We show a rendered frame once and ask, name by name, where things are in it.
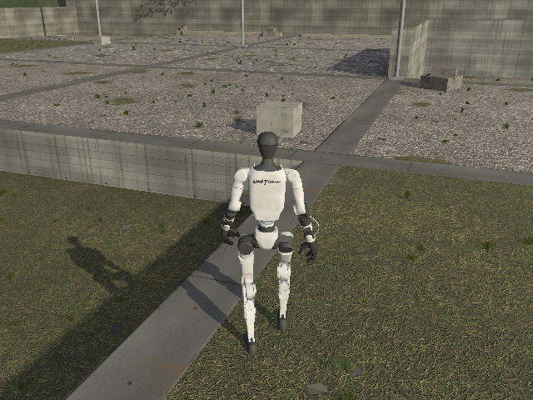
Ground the robot left forearm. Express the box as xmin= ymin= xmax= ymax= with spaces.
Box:
xmin=222 ymin=199 xmax=237 ymax=231

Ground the right robot hand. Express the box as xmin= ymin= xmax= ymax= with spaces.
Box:
xmin=299 ymin=239 xmax=318 ymax=263

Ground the robot right forearm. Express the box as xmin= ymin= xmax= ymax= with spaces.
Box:
xmin=298 ymin=202 xmax=316 ymax=243

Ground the right robot thigh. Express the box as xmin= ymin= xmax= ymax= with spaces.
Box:
xmin=277 ymin=232 xmax=294 ymax=280

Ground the robot right upper arm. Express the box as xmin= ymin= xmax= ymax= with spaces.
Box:
xmin=285 ymin=168 xmax=306 ymax=215

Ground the right robot shin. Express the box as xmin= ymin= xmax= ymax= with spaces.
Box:
xmin=278 ymin=266 xmax=291 ymax=318

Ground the left robot hand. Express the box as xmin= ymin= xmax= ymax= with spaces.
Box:
xmin=220 ymin=227 xmax=240 ymax=245

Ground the robot left upper arm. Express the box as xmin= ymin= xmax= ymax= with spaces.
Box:
xmin=228 ymin=167 xmax=250 ymax=212

